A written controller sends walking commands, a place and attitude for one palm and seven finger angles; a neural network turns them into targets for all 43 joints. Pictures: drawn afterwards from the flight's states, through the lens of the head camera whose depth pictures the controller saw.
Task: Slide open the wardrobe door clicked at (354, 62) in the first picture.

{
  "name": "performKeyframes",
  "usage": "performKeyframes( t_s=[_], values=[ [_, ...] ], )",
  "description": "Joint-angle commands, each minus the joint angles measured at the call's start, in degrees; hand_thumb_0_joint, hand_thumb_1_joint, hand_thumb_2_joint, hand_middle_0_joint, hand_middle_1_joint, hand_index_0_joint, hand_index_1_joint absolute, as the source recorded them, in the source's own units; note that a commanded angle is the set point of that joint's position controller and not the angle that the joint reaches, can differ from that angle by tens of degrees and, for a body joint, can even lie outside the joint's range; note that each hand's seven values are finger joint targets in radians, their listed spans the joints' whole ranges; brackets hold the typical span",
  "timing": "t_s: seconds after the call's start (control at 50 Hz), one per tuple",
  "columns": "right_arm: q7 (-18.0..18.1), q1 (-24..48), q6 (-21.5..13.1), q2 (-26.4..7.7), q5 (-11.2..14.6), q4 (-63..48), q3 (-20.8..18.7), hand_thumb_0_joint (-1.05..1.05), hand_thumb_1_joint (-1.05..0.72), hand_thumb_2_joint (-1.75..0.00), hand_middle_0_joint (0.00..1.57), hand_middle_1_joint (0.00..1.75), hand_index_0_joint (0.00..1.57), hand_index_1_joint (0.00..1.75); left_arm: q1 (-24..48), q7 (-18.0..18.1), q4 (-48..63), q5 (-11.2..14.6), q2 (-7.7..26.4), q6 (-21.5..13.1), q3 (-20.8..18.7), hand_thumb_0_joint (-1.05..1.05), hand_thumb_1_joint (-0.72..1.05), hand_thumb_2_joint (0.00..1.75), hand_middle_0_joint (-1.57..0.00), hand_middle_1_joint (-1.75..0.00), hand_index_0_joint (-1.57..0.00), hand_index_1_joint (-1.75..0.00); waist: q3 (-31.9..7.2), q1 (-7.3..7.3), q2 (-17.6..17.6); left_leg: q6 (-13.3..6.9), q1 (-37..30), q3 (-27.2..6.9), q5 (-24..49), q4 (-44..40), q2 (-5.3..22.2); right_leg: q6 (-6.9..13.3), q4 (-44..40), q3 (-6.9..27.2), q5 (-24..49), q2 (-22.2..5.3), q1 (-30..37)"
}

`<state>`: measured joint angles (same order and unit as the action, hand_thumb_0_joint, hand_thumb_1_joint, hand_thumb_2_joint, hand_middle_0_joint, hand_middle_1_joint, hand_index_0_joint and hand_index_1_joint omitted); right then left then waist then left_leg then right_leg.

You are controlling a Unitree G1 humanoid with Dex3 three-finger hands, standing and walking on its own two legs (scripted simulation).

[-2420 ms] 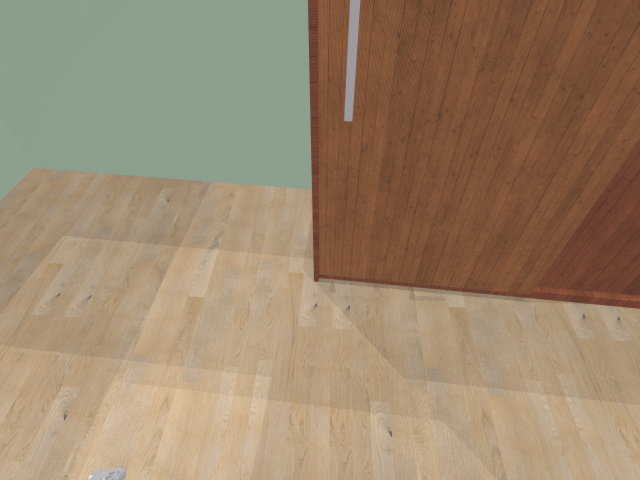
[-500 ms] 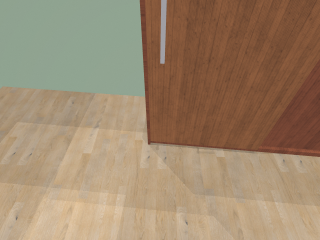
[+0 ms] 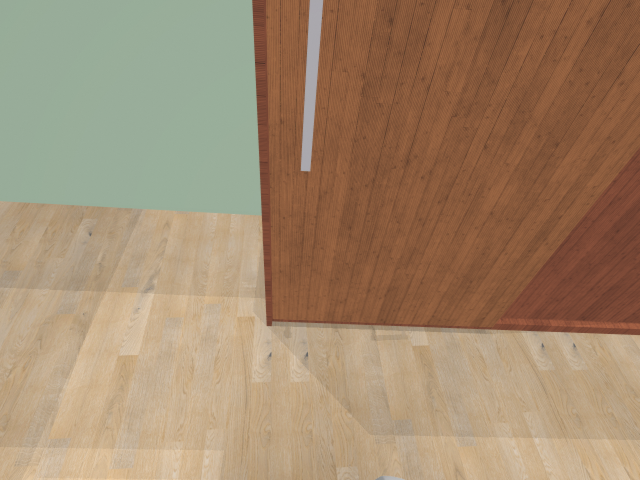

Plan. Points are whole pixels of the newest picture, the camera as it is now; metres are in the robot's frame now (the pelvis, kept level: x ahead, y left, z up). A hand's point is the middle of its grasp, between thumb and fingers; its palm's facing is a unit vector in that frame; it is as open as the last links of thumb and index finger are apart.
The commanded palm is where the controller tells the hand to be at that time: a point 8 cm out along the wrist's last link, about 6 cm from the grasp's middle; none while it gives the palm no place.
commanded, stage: take the last steps up to it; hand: left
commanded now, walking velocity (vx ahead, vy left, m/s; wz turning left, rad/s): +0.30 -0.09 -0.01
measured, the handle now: (310, 90) +0.72 +0.08 +0.14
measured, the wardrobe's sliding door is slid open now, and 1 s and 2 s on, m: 0.00 0.00 0.00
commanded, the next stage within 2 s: come to a stop and stand still in 0.44 s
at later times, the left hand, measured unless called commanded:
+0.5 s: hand (257, 405) +0.26 +0.11 -0.17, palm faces +0.06 -0.97 -0.22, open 7.1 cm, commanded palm none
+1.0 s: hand (259, 428) +0.23 +0.10 -0.18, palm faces +0.08 -0.96 -0.27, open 7.4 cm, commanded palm none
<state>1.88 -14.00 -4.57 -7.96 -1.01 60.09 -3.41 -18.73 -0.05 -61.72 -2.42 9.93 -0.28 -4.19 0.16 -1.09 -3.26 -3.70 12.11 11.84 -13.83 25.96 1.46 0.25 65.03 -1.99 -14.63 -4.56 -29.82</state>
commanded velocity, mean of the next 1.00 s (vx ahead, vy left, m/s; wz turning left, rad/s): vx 0.03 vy -0.03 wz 0.02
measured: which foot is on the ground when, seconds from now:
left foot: down 0.00-0.32, up 0.34-0.62, down 0.64-1.00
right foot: up 0.00-0.30, down 0.32-0.74, up 0.76-0.98, down 1.00-1.00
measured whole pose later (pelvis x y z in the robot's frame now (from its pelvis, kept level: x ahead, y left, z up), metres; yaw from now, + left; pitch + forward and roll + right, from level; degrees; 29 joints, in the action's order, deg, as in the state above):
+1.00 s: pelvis +0.23 -0.09 -0.01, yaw +0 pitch -2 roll +2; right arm 1.4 -4.8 1.7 -8.2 -0.9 58.1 -3.1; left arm -16.0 2.1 -58.9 -1.5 9.7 1.9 -3.3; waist 4.9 -1.7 0.5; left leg 0.2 18.3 9.1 -10.4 30.8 4.3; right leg -1.0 36.5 -3.0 -19.5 -3.3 -16.1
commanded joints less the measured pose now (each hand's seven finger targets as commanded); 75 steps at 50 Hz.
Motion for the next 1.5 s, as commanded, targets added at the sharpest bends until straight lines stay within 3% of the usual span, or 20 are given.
performKeyframes(
  t_s=[0.0,0.18,0.22,0.26,0.3,0.34,0.4,0.46,0.54,0.6,0.68,0.8,0.94,0.96,0.98,1.02,1.08,1.26,1.42,1.48],
  values=[
    [-0.05,-7.96,-0.68,-5.92,-0.16,0.31,-0.6,0.0,-0.9,-0.9,0.2,0.3,0.2,0.3,-1.71,-1.1,2.77,0.09,-0.45,0.17,0.32,0.0,0.9,0.9,-0.2,-0.3,-0.2,-0.3,5.82,0.83,7.39,-5.16,-1.91,-13.74,2.78,-17.39,16.09,-1.74,-6.26,0.82,4.98,-3.37,-7.03],
    [-0.37,-14.17,0.27,-7.39,-1.06,2.96,-1.01,0.0,-0.9,-0.9,0.2,0.3,0.2,0.3,13.99,-1.61,7.72,0.69,0.96,-0.89,0.54,0.0,0.9,0.9,-0.2,-0.3,-0.2,-0.3,7.65,4.54,10.24,-4.69,-6.78,-10.04,13.19,-13.27,16.02,-0.28,-27.53,-3.84,3.89,-0.98,-0.88],
    [-0.29,-13.59,0.61,-7.95,-1.14,3.26,-1.06,0.0,-0.9,-0.9,0.2,0.3,0.2,0.3,12.37,-1.54,7.19,0.78,1.59,-1.34,0.32,0.0,0.9,0.9,-0.2,-0.3,-0.2,-0.3,6.17,3.27,10.31,-3.89,-5.98,-9.9,14.49,-9.54,15.94,0.72,-31.44,-4.91,2.74,0.36,5.86],
    [-0.54,-12.9,0.85,-7.66,-0.58,3.65,-1.02,0.0,-0.9,-0.9,0.2,0.3,0.2,0.3,0.66,-1.1,3.29,0.57,4.4,-2.34,-0.43,0.0,0.9,0.9,-0.2,-0.3,-0.2,-0.3,-0.71,-2.2,4.61,-1.06,-2.51,-6.14,19.99,5.9,11.93,2.2,-38.11,-5.89,5.54,2.53,23.71],
    [-1.02,-14.32,0.67,-2.44,0.61,1.28,0.5,0.0,-0.9,-0.9,0.2,0.3,0.2,0.3,-12.51,0.18,-0.34,0.99,14.5,-3.43,-2.56,0.0,0.9,0.9,-0.2,-0.3,-0.2,-0.3,-11.61,-5.26,-13.54,3.13,20.88,-3.2,-19.99,38.33,0.29,11.15,-45.03,24.09,12.44,-20.7,46.15],
    [-1.0,-8.77,1.29,-3.54,0.42,0.48,-0.41,0.0,-0.9,-0.9,0.2,0.3,0.2,0.3,-5.51,0.65,1.12,1.46,12.13,-3.0,-1.86,0.0,0.9,0.9,-0.2,-0.3,-0.2,-0.3,-6.26,-4.01,-6.82,2.2,24.03,-10.09,-15.81,49.44,4.0,12.85,-49.95,22.41,1.46,-20.11,33.25],
    [-1.28,-9.2,2.66,-1.38,-0.56,1.29,0.01,0.0,-0.9,-0.9,0.2,0.3,0.2,0.3,2.79,1.57,2.87,1.0,4.53,-3.41,0.24,0.0,0.9,0.9,-0.2,-0.3,-0.2,-0.3,1.13,1.53,-1.52,3.37,18.72,-10.19,-7.89,41.55,7.42,9.36,-51.75,7.01,8.51,-14.27,17.93],
    [-1.52,-10.99,3.49,0.84,-0.57,1.36,0.28,0.0,-0.9,-0.9,0.2,0.3,0.2,0.3,2.34,1.8,2.67,0.54,3.35,-3.7,0.57,0.0,0.9,0.9,-0.2,-0.3,-0.2,-0.3,1.0,3.1,-2.2,4.54,13.28,-7.37,-7.29,29.17,6.09,9.28,-51.1,1.42,15.91,-11.91,14.43],
    [-1.6,-7.11,2.97,0.49,-0.34,0.18,1.12,0.0,-0.9,-0.9,0.2,0.3,0.2,0.3,1.65,1.46,1.88,1.12,4.66,-3.03,0.85,0.0,0.9,0.9,-0.2,-0.3,-0.2,-0.3,1.24,1.81,-3.63,4.84,8.49,-5.53,-3.56,15.69,3.97,9.03,-49.08,1.08,15.81,-10.29,15.59],
    [-0.81,-9.18,2.37,-1.74,0.05,2.26,1.82,0.0,-0.9,-0.9,0.2,0.3,0.2,0.3,1.99,1.92,1.07,1.76,2.91,-1.83,1.78,0.0,0.9,0.9,-0.2,-0.3,-0.2,-0.3,-0.54,2.98,2.23,5.27,-6.1,-8.08,17.67,-0.61,5.13,3.6,-40.52,-2.43,15.78,-4.98,13.17],
    [0.67,-1.59,2.93,-7.65,0.66,0.6,1.33,0.0,-0.9,-0.9,0.2,0.3,0.2,0.3,-3.08,2.55,-0.54,1.82,2.57,0.42,2.41,0.0,0.9,0.9,-0.2,-0.3,-0.2,-0.3,2.52,0.33,16.06,-1.9,-1.35,-16.44,38.5,-5.64,15.28,-1.93,-36.31,-3.8,-2.22,-0.59,17.27],
    [1.58,0.31,4.54,-11.62,0.26,-1.42,-1.38,0.0,-0.9,-0.9,0.2,0.3,0.2,0.3,-2.91,2.32,1.6,1.37,4.01,1.92,0.95,0.0,0.9,0.9,-0.2,-0.3,-0.2,-0.3,-4.59,1.86,12.97,-7.8,-13.8,-16.88,52.72,-3.15,19.68,-1.6,-18.8,-0.07,-15.46,0.68,6.73],
    [0.02,7.44,5.69,-10.4,0.01,-4.32,-2.17,0.0,-0.9,-0.9,0.2,0.3,0.2,0.3,-7.31,2.24,2.65,1.02,1.16,1.61,0.55,0.0,0.9,0.9,-0.2,-0.3,-0.2,-0.3,-5.11,-1.43,9.48,-3.0,1.6,-11.35,18.62,-0.45,14.28,-1.52,-32.37,-1.87,-0.75,1.15,18.53],
    [-0.43,6.8,5.62,-7.99,0.37,-4.21,-1.74,0.0,-0.9,-0.9,0.2,0.3,0.2,0.3,-8.06,2.39,2.57,0.61,2.91,0.83,0.62,0.0,0.9,0.9,-0.2,-0.3,-0.2,-0.3,-4.11,-1.84,3.39,-0.15,4.73,-9.79,7.9,3.42,10.13,-1.3,-41.23,1.0,5.14,-0.6,20.98],
    [-0.96,5.71,6.0,-4.07,0.92,-4.94,-1.08,0.0,-0.9,-0.9,0.2,0.3,0.2,0.3,-4.91,2.57,3.5,0.23,6.89,0.1,0.64,0.0,0.9,0.9,-0.2,-0.3,-0.2,-0.3,-1.24,-0.05,-8.99,3.87,9.43,-5.66,-7.68,8.57,3.09,1.8,-48.03,13.29,4.7,-10.45,17.95],
    [-1.58,8.43,7.52,-4.45,0.32,-5.59,-0.99,0.0,-0.9,-0.9,0.2,0.3,0.2,0.3,-0.35,2.36,5.75,0.46,9.97,0.15,0.23,0.0,0.9,0.9,-0.2,-0.3,-0.2,-0.3,4.19,-1.47,-12.21,4.19,8.57,-10.27,-15.47,19.87,1.42,7.45,-56.51,20.77,-12.42,-16.27,5.14],
    [-2.01,3.79,7.16,-5.38,-0.11,-2.81,-0.97,0.0,-0.9,-0.9,0.2,0.3,0.2,0.3,2.91,2.34,5.94,0.56,8.5,-0.12,0.47,0.0,0.9,0.9,-0.2,-0.3,-0.2,-0.3,6.29,0.55,-5.59,4.16,11.79,-11.86,-7.73,26.24,1.81,6.45,-54.64,15.72,-10.07,-13.25,8.42],
    [-1.7,2.07,6.34,-6.16,-0.19,-3.54,-0.23,0.0,-0.9,-0.9,0.2,0.3,0.2,0.3,-4.01,2.38,3.82,0.67,9.56,-0.69,-0.72,0.0,0.9,0.9,-0.2,-0.3,-0.2,-0.3,0.21,-3.27,-4.5,6.6,15.95,-10.86,-9.68,22.56,1.47,8.7,-49.74,13.4,10.23,-15.14,26.49],
    [-1.07,-6.82,5.1,-4.5,0.43,-0.19,0.96,0.0,-0.9,-0.9,0.2,0.3,0.2,0.3,2.3,2.16,2.74,1.06,9.4,0.43,-0.53,0.0,0.9,0.9,-0.2,-0.3,-0.2,-0.3,-1.21,1.07,-6.05,4.99,-4.96,-7.27,-1.11,-1.74,-0.06,4.81,-48.46,7.9,-2.88,-9.49,13.6],
    [-0.35,-6.77,4.49,-10.48,-0.19,-0.64,0.49,0.0,-0.9,-0.9,0.2,0.3,0.2,0.3,2.39,1.68,3.58,1.6,2.76,1.21,0.91,0.0,0.9,0.9,-0.2,-0.3,-0.2,-0.3,3.38,0.61,12.58,0.2,1.31,-21.96,-9.33,-13.62,13.53,-1.29,-37.91,-2.06,-6.45,0.0,9.17]
  ],
)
